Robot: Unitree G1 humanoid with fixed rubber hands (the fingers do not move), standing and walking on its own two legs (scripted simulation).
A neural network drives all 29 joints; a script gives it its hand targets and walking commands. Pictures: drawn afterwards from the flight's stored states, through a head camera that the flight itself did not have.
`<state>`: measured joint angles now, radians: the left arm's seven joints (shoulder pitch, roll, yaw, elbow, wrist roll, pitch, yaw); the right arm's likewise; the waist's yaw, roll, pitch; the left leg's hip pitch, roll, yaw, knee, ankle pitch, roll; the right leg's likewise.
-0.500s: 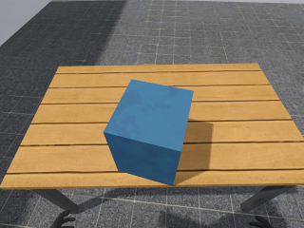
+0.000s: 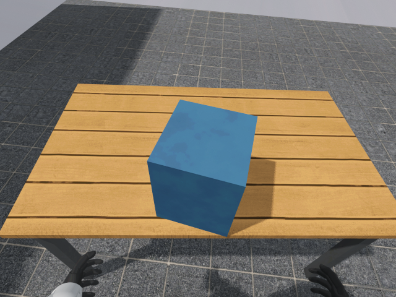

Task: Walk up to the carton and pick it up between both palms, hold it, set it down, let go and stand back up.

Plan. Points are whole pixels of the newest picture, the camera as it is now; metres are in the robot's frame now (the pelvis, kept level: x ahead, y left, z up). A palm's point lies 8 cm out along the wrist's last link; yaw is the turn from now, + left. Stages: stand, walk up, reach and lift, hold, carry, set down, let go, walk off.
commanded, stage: reach and lift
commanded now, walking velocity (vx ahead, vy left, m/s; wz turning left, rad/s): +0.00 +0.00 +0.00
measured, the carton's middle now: (203, 169) +0.42 +0.01 -0.04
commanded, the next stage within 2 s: none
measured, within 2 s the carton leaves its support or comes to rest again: neither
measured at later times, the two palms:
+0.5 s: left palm (84, 274) +0.17 +0.25 -0.06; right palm out of the picture +0.12 -0.22 -0.04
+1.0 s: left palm (71, 262) +0.18 +0.27 -0.03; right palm (296, 275) +0.17 -0.17 -0.04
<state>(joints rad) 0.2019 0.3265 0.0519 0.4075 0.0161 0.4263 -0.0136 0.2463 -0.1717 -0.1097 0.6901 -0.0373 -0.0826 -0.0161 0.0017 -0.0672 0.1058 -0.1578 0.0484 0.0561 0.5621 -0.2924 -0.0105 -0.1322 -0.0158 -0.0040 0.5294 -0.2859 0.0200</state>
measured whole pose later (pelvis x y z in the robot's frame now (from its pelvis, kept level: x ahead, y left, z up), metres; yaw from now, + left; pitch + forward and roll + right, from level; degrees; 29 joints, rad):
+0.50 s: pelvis -0.01 +0.01 +0.01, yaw -3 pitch -8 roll +0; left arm 0.19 0.28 0.02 0.48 -0.10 0.16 -0.05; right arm 0.32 -0.08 -0.09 0.43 -0.01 -0.06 -0.07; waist 0.01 -0.04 0.10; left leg -0.06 0.04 0.11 0.42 -0.22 0.01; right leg -0.06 -0.02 0.04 0.41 -0.21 0.03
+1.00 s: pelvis +0.03 +0.02 +0.01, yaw -1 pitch -5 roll -2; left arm 0.33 0.36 -0.02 0.34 -0.20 -0.17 -0.16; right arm 0.39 0.01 0.01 0.43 0.09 -0.35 -0.20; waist 0.05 -0.01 0.10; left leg -0.10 0.05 0.07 0.51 -0.31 0.00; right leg -0.05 -0.01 0.01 0.39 -0.25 0.04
